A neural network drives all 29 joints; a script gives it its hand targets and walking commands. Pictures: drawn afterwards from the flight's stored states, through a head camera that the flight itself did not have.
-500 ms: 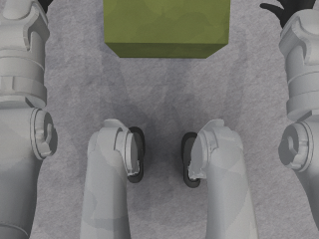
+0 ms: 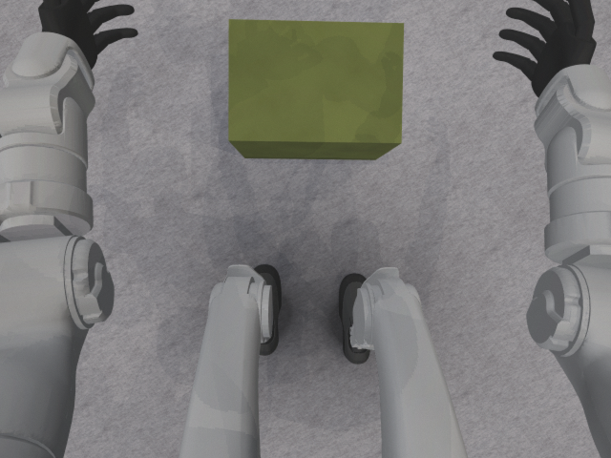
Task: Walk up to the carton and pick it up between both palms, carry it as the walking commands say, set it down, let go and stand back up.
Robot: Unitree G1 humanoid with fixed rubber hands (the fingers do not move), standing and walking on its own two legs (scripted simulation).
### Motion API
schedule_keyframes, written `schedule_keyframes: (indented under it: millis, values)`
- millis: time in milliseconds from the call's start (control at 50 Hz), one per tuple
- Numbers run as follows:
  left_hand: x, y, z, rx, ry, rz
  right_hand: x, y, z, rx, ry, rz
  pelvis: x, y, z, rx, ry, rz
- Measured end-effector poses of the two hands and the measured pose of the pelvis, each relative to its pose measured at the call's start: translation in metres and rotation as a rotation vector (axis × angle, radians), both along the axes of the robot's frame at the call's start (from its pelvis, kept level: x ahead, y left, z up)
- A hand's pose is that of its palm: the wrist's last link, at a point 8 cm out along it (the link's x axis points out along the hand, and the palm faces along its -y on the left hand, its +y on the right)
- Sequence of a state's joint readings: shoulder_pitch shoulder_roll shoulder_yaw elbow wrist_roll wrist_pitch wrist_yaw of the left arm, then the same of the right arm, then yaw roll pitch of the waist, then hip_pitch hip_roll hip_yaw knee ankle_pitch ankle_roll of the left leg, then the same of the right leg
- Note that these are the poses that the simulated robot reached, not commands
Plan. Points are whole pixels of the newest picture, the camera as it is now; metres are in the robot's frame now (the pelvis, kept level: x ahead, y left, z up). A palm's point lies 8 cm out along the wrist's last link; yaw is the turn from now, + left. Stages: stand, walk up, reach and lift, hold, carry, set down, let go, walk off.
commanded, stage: set down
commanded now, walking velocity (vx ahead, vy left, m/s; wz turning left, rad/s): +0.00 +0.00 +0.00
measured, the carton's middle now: (313, 100) +0.59 +0.01 -0.45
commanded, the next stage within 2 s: let go in 0.38 s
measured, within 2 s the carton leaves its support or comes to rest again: neither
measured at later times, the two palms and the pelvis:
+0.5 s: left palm out of the picture +0.53 +0.26 +0.02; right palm out of the picture +0.51 -0.23 +0.03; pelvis +0.03 +0.00 +0.11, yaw +1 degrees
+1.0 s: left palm out of the picture +0.36 +0.24 +0.11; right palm out of the picture +0.35 -0.24 +0.11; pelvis +0.09 -0.01 +0.19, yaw +2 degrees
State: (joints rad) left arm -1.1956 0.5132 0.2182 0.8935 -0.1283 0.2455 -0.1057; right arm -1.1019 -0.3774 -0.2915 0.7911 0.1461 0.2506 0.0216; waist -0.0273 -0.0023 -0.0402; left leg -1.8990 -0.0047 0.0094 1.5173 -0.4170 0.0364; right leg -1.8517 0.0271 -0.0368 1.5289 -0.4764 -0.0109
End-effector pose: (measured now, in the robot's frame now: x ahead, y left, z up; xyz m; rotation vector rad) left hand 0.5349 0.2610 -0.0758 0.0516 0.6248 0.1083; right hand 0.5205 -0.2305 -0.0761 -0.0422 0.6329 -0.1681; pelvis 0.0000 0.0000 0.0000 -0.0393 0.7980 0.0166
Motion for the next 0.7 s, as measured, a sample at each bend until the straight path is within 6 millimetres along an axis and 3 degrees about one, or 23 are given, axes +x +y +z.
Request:
schedule_keyframes:
  millis: [320,400,500,580,700]
  values:
    - [-0.003,0.001,0.090,-0.001,0.013,-0.015,-0.006,-0.001,0.090,0.003,0.008,0.012,0.018,0.001,0.085,0.004,-0.025,0.008]
    - [-0.003,-0.002,0.100,0.003,0.027,-0.015,-0.007,0.001,0.101,-0.002,0.019,0.021,0.022,0.001,0.098,0.003,-0.038,0.013]
    - [-0.009,-0.005,0.099,0.017,0.052,-0.011,-0.013,0.002,0.102,-0.023,0.040,0.036,0.026,0.000,0.108,0.002,-0.051,0.018]
    - [-0.028,-0.006,0.097,0.065,0.074,-0.012,-0.029,-0.001,0.100,-0.054,0.065,0.072,0.032,-0.001,0.119,0.004,-0.064,0.021]
    - [-0.083,-0.008,0.110,0.113,0.122,-0.027,-0.075,-0.010,0.115,-0.096,0.130,0.125,0.048,-0.003,0.142,0.021,-0.135,0.019]
